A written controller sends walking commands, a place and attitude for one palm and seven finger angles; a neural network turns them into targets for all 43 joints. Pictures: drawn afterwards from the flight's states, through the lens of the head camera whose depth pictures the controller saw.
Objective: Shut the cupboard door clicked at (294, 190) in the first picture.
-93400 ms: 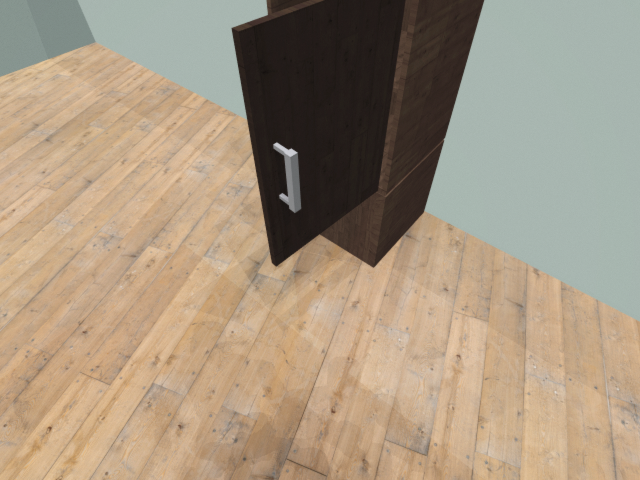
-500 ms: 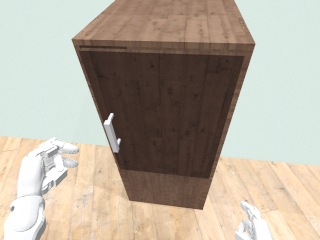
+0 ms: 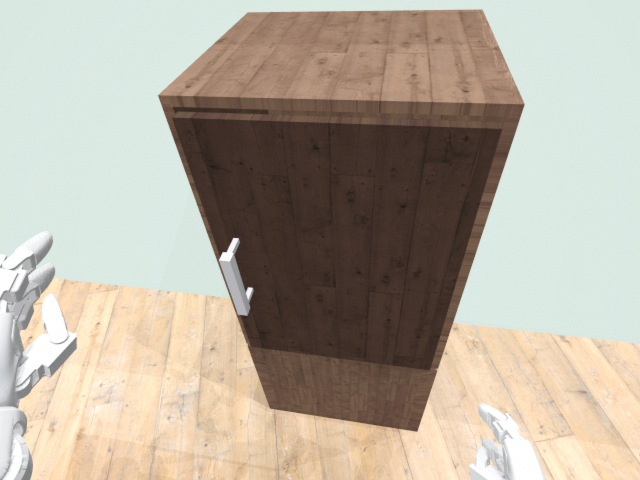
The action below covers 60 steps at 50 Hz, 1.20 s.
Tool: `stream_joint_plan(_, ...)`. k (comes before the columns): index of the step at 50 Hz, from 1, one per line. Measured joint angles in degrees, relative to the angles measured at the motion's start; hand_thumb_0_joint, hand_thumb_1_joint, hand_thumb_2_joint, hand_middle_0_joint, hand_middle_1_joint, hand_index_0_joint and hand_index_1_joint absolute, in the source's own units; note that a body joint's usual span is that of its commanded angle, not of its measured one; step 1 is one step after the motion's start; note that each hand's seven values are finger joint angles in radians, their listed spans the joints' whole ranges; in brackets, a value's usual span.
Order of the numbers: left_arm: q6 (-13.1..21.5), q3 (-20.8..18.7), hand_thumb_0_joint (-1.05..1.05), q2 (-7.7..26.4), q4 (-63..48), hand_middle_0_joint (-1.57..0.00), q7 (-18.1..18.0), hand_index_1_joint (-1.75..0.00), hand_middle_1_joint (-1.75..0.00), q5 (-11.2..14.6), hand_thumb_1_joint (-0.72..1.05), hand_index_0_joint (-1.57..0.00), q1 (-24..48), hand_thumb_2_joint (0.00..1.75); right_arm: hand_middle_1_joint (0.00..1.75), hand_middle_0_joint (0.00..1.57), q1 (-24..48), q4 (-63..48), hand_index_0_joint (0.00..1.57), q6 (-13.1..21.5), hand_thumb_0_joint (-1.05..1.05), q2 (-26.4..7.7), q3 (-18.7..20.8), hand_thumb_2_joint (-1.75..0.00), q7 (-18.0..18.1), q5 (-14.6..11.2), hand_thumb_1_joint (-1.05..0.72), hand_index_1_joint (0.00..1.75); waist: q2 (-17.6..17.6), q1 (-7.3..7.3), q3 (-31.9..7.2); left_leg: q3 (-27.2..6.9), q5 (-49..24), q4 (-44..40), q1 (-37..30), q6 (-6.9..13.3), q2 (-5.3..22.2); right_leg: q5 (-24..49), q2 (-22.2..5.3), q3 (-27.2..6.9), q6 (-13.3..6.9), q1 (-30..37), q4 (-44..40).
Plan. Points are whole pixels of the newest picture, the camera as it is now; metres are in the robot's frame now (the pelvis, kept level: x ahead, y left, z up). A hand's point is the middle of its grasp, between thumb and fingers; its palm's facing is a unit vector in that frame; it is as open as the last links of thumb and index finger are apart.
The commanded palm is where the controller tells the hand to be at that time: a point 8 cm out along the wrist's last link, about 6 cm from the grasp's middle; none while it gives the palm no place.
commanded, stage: draw the hand back to the body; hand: left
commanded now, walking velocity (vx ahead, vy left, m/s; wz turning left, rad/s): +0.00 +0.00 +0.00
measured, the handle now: (239, 277) +0.45 +0.22 -0.05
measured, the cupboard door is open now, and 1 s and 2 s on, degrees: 0 0 0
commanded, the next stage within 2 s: step back with the hand held close in 0.20 s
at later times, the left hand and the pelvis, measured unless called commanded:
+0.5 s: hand (78, 348) +0.18 +0.26 +0.16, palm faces +0.43 -0.78 -0.45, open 7.4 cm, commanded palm +0.12 +0.30 +0.18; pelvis -0.02 +0.00 +0.00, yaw +0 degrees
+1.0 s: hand (2, 431) +0.10 +0.28 +0.16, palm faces +0.46 -0.76 -0.46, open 7.4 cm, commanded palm +0.05 +0.31 +0.18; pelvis -0.09 +0.01 -0.01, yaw +0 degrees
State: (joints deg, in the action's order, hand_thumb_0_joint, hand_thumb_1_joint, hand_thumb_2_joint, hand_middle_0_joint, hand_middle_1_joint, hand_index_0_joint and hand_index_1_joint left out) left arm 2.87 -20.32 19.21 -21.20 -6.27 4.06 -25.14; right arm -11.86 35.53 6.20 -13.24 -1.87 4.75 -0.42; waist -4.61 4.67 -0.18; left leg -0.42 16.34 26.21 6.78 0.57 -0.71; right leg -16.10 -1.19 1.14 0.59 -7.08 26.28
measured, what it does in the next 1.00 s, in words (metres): shifts its weight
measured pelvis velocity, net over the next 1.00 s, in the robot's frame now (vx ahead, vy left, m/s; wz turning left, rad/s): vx -0.09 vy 0.01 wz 0.00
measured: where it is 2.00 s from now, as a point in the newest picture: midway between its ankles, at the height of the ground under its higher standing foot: outside the picture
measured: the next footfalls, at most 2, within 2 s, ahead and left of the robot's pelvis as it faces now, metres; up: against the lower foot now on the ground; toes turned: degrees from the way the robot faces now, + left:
right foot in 1.40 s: -0.14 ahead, -0.12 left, +0.00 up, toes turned +9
left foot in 1.58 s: -0.06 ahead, +0.12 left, +0.00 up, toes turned +6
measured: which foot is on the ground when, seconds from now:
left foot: down 0.00-1.00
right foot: down 0.00-1.00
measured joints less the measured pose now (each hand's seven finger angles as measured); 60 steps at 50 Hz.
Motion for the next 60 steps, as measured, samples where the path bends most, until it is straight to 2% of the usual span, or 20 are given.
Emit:
stream_joint_plan(8, -0.59, 1.65, 0.02, -0.17, -0.41, -0.22, 0.13, -0.31, -0.31, -0.14, 0.9, -0.22, -0.97, 0.9, 0.3, 0.21, -0.65, 0.66, 0.2, 0.3, 0.02, 0.15, 0.24, -0.9, 0.51, 0.24, -0.9, 0.3, 0.73, -0.51, -0.21, 0.13, -0.28, -0.5, -0.64, -0.36, 0.5, 0.31, 0.5, -0.11, -0.41, 0.48, -0.38)
stream_joint_plan(17, 0.94, 0.0, 0.02, 0.69, 0.16, -0.21, 0.09, -0.3, -0.3, 0.06, 0.89, -0.22, -0.17, 0.9, 0.3, 0.2, -0.22, 0.76, 0.2, 0.38, 0.02, 0.24, 0.52, -0.9, 0.45, -0.05, -0.9, 0.3, 0.24, -0.86, -0.02, 0.33, -0.76, -0.86, -1.26, -0.66, 0.92, 0.89, 0.92, -0.3, -0.69, 0.96, -0.72)
stream_joint_plan(22, 3.56, -0.96, 0.02, 0.3, 1.46, -0.21, -0.19, -0.3, -0.3, -0.65, 0.89, -0.22, -0.74, 0.9, 0.3, 0.21, 0.57, -0.22, 0.21, -1.74, 0.02, -0.76, 0.98, -0.9, -0.28, 0.08, -0.9, 0.3, -0.86, -2.58, -0.85, -0.62, -0.39, 1.97, 3.63, -0.46, 1.6, 2.22, 1.63, 0.65, -0.67, -1.89, -1.68)
stream_joint_plan(25, 4.71, -0.69, 0.02, 0.61, 0.31, -0.21, -0.46, -0.3, -0.3, -0.84, 0.89, -0.21, -2.5, 0.9, 0.3, 0.21, 0.96, -0.5, 0.21, -3.14, 0.02, -1.27, 1.76, -0.9, -0.31, 0.12, -0.9, 0.3, -0.38, -3.42, -0.54, -0.47, -0.76, 2.36, 5.62, -0.24, 1.19, 2.69, 1.21, 0.5, -0.3, -3.87, -1.34)
stream_joint_plan(30, 4.89, -1.29, 0.02, 2.88, -3.29, -0.21, -0.77, -0.3, -0.3, -0.64, 0.89, -0.22, -5.61, 0.9, 0.3, 0.2, 0.78, -1.85, 0.2, -5.35, 0.02, -1.45, 2.61, -0.9, 0.39, 0.04, -0.9, 0.3, 1.41, -4.0, 0.57, 0.68, -1.96, 1.6, 6.74, 0.55, 0.05, 3.11, 0.02, -0.63, 0.63, -6.18, -0.11)
stream_joint_plan(36, 5.32, -3.68, 0.02, 5.89, -5.51, -0.21, -1.55, -0.3, -0.3, -0.45, 0.89, -0.22, -5.84, 0.9, 0.3, 0.2, 0.82, -3.43, 0.2, -6.77, 0.02, -0.59, 2.52, -0.9, 0.83, -0.15, -0.9, 0.3, 2.79, -4.2, 0.78, 1.53, -2.97, 2.28, 8.33, 1.15, -0.41, 4.18, -0.44, -1.48, 1.21, -8.14, 0.96)
stream_joint_plan(47, 6.98, -3.57, 0.02, 3.85, -4.83, -0.21, -2.26, -0.3, -0.3, -2.29, 0.89, -0.22, -5.42, 0.9, 0.3, 0.21, -0.6, -4.38, 0.21, -4.91, 0.02, 0.46, 1.35, -0.9, 0.68, -0.28, -0.9, 0.3, 3.48, -4.29, -0.17, 1.12, -3.67, 7.31, 13.55, 1.71, 0.05, 5.74, -0.03, -1.01, 1.18, -12.51, 4.52)
stream_joint_plan(52, 8.1, -3.77, 0.02, 2.92, -5.56, -0.21, -2.81, -0.3, -0.3, -3.38, 0.89, -0.22, -3.72, 0.9, 0.3, 0.21, -2.17, -3.25, 0.21, -3.38, 0.02, 0.54, 1.27, -0.9, 0.59, 0.21, -0.9, 0.3, 3.98, -4.09, 0.19, 0.48, -0.91, 11.02, 16.3, 1.72, 0.73, 5.8, 0.63, -0.34, 0.55, -14.15, 6.56)
stream_joint_plan(56, 9.2, -3.88, 0.02, 2.55, -7.34, -0.21, -3.69, -0.3, -0.3, -3.17, 0.89, -0.22, -3.17, 0.9, 0.3, 0.21, -2.78, -1.9, 0.21, -2.54, 0.02, 0.25, 1.51, -0.9, 0.1, 0.68, -0.9, 0.3, 4.52, -3.99, 0.03, 0.12, 2.34, 12.62, 18.19, 1.33, 0.74, 6.95, 0.74, -0.09, 0.0, -15.32, 6.25)
stream_joint_plan(60, 10.29, -3.53, 0.02, 3.32, -8.42, -0.21, -4.66, -0.3, -0.3, -2.74, 0.89, -0.22, -3.02, 0.9, 0.3, 0.21, -2.68, -0.94, 0.21, -2.47, 0.02, -0.34, 1.9, -0.9, -0.23, 0.78, -0.9, 0.3, 4.74, -4.68, 0.08, -0.09, 2.74, 12.59, 19.75, 0.83, 0.5, 8.0, 0.64, -0.1, -0.04, -16.42, 5.15)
